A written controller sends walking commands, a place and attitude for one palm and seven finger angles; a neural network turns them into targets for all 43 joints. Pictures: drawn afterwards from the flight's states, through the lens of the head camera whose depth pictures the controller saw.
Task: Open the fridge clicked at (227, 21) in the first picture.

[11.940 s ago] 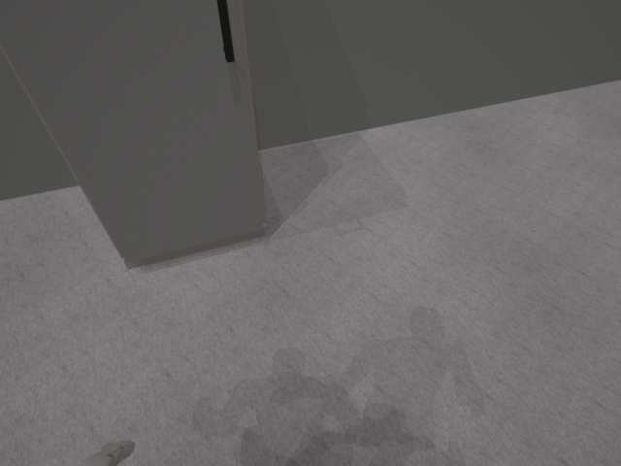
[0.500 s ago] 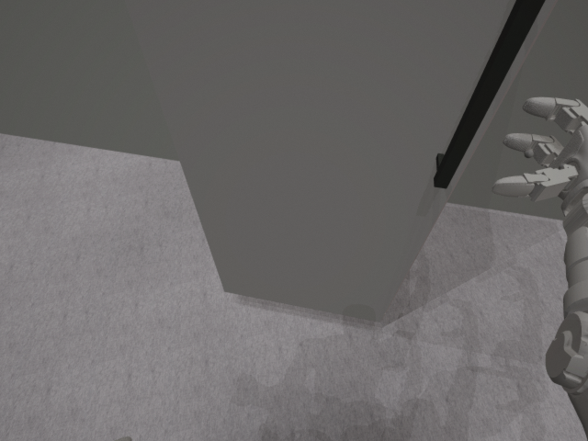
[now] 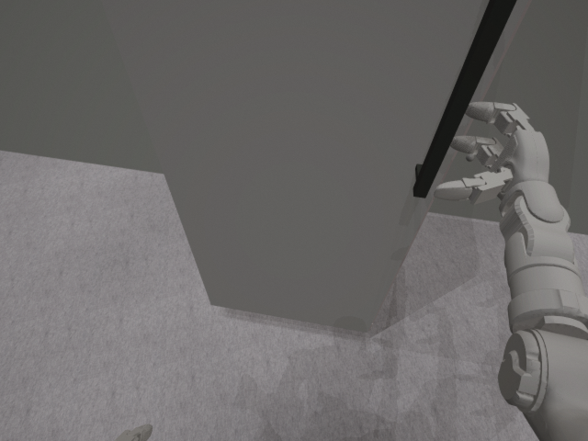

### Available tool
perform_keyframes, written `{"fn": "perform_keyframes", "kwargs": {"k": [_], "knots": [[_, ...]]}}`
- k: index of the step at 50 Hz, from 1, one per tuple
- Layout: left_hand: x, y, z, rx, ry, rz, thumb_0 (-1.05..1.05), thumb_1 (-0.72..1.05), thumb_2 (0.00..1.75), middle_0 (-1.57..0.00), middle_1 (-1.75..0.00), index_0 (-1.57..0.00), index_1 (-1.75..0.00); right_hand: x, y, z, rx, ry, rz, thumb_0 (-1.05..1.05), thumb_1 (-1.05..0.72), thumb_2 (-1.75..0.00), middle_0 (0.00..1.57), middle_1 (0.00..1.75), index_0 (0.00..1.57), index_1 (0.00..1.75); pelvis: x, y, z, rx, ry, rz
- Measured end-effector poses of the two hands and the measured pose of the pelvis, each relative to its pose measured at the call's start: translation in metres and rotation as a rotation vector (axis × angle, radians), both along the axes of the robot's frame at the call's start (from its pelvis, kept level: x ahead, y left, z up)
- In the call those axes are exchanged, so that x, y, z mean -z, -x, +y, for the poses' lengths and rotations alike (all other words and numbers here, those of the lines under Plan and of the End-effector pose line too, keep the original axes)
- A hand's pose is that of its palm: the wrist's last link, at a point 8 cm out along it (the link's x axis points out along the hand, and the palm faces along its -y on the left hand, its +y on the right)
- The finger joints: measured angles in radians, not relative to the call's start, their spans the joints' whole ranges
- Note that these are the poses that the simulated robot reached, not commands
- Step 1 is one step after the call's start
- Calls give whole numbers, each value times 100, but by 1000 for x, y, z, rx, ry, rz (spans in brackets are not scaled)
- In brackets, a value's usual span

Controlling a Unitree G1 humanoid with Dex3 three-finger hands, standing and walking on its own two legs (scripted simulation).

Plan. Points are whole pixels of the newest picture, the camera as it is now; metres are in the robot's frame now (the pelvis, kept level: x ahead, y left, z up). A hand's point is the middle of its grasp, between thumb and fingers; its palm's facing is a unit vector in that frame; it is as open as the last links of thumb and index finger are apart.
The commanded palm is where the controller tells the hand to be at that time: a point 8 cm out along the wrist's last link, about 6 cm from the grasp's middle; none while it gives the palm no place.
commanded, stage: feel for the door with the fingertips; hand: right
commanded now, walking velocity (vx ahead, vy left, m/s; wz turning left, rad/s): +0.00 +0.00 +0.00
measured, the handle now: (451, 106) +0.52 -0.14 +0.20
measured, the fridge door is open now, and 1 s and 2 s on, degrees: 0 0 0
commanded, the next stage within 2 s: slide the fingers in behind the handle in 0.54 s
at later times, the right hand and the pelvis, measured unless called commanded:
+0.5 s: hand (465, 146) +0.48 -0.16 +0.17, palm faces +0.06 +1.00 -0.01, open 13.9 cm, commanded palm +0.46 -0.22 +0.17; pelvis -0.01 +0.02 +0.00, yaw -1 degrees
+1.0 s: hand (464, 150) +0.48 -0.16 +0.17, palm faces +0.04 +1.00 +0.01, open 13.9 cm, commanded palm +0.44 -0.21 +0.17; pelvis -0.01 +0.01 +0.00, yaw +0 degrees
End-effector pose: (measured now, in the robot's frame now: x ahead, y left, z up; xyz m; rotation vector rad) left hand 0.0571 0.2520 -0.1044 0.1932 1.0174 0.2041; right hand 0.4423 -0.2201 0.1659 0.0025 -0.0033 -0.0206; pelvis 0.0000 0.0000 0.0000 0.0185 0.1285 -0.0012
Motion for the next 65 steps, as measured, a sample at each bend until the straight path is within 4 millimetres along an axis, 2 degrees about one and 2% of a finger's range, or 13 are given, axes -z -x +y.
{"fn": "perform_keyframes", "kwargs": {"k": [6,11,26,36,47,57,65], "knots": [[0,-6,1,3,7,-18,1,90,89,-20,-30,-21,-30,-1,0,10,20,-14,18,-1,50,-30,30,120,30,120,-1,1,3,-1,3,-9],[0,-2,6,4,-3,-10,1,90,89,-20,-30,-21,-30,-1,-4,11,41,9,35,-1,50,-30,30,120,30,120,0,5,7,4,6,-10],[5,50,31,-43,-43,130,1,90,90,-20,-30,-21,-30,-5,-15,5,35,9,23,-1,50,-30,30,120,31,122,1,9,16,10,7,21],[5,62,31,-49,-46,146,1,90,90,-20,-30,-21,-30,-5,-17,3,38,11,22,-1,50,-30,33,122,33,124,3,13,16,12,4,32],[4,51,21,-54,-29,95,1,90,90,-20,-30,-21,-30,-4,-13,6,15,-10,-3,-1,50,-30,31,121,31,122,2,11,11,-5,4,26],[2,23,11,-27,-11,31,1,90,90,-20,-30,-21,-30,-2,0,9,15,-12,-17,-1,50,-30,30,120,30,120,1,7,5,-7,3,2],[-1,4,7,5,-13,-9,1,90,90,-20,-30,-21,-30,-2,-3,14,23,-1,2,-1,50,-30,30,120,30,120,0,8,4,3,3,-3]]}}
